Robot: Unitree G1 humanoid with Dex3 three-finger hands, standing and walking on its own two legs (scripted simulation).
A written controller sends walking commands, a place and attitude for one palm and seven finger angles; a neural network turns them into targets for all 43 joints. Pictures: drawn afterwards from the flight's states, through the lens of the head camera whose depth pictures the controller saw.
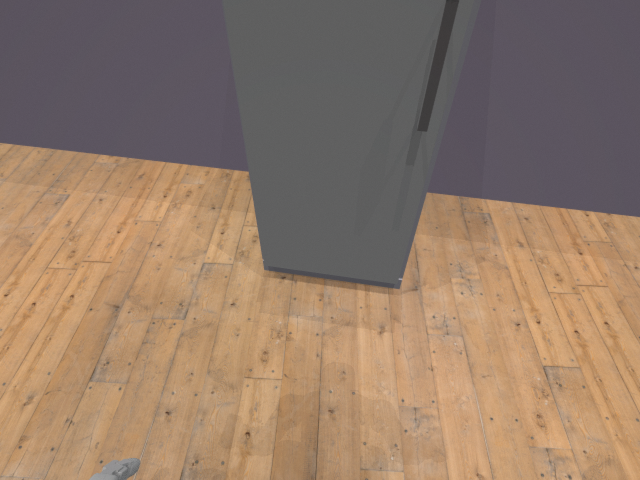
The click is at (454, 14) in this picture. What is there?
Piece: fridge door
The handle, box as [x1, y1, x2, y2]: [417, 0, 458, 131]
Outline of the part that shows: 458,0 444,1 418,119 417,130 426,131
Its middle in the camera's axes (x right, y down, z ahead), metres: +0.24 -0.36 +0.80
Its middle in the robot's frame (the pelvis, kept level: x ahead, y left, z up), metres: +0.87 -0.18 +0.13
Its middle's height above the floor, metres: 0.90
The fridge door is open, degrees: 0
